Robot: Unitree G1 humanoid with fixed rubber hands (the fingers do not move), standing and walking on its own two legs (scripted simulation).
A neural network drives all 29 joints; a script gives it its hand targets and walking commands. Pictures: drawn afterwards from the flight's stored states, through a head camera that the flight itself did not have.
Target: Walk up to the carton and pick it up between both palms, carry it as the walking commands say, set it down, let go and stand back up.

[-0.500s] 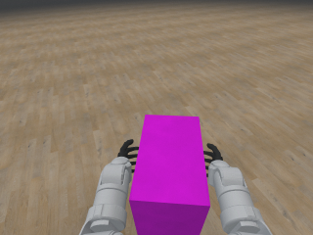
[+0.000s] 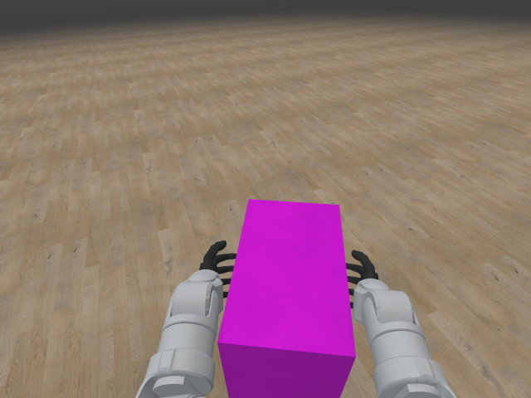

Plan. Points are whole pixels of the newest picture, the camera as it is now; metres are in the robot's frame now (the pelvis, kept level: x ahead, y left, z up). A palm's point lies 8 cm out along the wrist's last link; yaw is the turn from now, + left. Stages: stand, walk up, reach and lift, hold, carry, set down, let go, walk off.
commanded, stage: reach and lift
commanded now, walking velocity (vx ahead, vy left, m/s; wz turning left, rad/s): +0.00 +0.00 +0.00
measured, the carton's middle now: (286, 306) +0.31 -0.01 -0.02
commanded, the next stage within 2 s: hold in 0.04 s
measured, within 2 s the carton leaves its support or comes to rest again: neither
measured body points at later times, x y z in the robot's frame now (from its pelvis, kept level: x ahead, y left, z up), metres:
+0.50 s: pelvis +0.00 +0.00 +0.00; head -0.08 -0.01 +0.44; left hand +0.31 +0.12 +0.05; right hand +0.30 -0.14 +0.03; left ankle +0.03 +0.11 -0.73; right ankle +0.06 -0.12 -0.73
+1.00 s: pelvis +0.00 +0.00 +0.00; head -0.08 -0.01 +0.44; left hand +0.31 +0.12 +0.05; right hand +0.30 -0.14 +0.03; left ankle +0.03 +0.11 -0.73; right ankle +0.06 -0.12 -0.73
